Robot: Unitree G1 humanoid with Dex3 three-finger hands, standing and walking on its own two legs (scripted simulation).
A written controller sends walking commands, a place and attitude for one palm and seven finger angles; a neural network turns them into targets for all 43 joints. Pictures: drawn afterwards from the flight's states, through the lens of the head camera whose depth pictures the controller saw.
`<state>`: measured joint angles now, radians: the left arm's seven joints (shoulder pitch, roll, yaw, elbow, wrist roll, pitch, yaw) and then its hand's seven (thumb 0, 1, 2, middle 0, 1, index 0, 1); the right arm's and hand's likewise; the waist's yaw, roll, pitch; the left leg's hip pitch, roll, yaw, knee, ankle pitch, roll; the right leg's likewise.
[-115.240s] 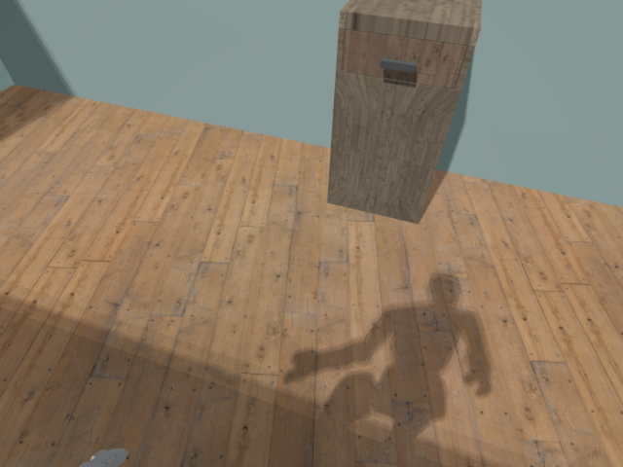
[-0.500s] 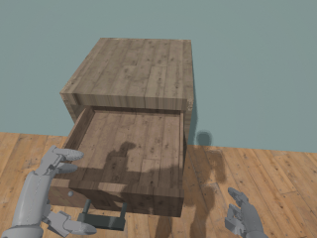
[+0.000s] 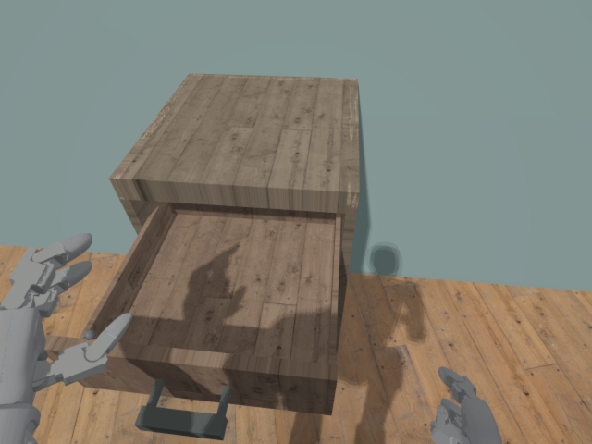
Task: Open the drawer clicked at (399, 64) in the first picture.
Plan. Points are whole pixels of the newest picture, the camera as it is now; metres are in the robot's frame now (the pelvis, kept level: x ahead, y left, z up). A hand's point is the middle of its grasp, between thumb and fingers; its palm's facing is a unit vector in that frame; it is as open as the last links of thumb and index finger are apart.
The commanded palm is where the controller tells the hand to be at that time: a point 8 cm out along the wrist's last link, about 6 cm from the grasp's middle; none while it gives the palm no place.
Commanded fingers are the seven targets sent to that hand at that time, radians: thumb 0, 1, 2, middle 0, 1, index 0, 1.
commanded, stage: draw the hand back to the body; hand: left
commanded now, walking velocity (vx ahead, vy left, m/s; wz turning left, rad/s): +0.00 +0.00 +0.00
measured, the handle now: (187, 406) +0.18 +0.18 -0.05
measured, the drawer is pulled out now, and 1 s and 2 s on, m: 0.29 0.29 0.29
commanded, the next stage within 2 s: step back with the hand held close in 0.36 s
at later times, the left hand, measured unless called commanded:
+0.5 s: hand (99, 333) +0.18 +0.22 +0.16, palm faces +0.38 -0.83 -0.42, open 7.4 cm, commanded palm +0.13 +0.26 +0.17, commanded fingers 0.00 0.90 0.90 -0.20 -0.30 -0.20 -0.30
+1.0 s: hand (74, 352) +0.16 +0.24 +0.15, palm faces +0.29 -0.81 -0.50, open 7.4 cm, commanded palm +0.10 +0.28 +0.17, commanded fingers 0.00 0.90 0.90 -0.20 -0.30 -0.20 -0.30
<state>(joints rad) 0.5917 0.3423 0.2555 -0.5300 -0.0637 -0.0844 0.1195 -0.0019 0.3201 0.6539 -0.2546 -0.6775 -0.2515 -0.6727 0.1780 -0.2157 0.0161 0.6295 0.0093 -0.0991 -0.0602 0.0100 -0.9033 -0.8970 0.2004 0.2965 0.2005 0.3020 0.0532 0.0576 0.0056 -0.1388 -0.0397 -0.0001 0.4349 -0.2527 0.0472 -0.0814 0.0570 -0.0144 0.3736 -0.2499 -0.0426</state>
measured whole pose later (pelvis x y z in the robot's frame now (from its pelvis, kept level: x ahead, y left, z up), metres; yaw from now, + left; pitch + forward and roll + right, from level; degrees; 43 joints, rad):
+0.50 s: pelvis +0.00 -0.02 +0.00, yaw +0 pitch -3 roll +0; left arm 0.56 0.34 0.28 -0.48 -0.07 -0.10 0.12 0.01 0.88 0.90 -0.21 -0.31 -0.21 -0.31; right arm 0.17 -0.22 0.01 0.63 0.02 -0.08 -0.06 0.01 -0.90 -0.90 0.20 0.30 0.20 0.30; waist 0.05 0.08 0.01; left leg -0.13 -0.02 -0.01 0.42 -0.24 0.02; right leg -0.07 0.08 -0.02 0.35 -0.23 -0.07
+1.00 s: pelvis -0.04 +0.00 -0.01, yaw -1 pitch +2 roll +0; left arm 0.69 0.44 0.38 -0.65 -0.04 -0.15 0.17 0.01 0.89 0.90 -0.22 -0.31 -0.21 -0.30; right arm 0.16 -0.19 -0.02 0.53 -0.01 -0.03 -0.07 0.01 -0.90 -0.90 0.20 0.30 0.20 0.30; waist -0.02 -0.04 0.01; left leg -0.34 -0.05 0.03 0.52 -0.23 0.06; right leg -0.32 0.04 0.00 0.58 -0.32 -0.02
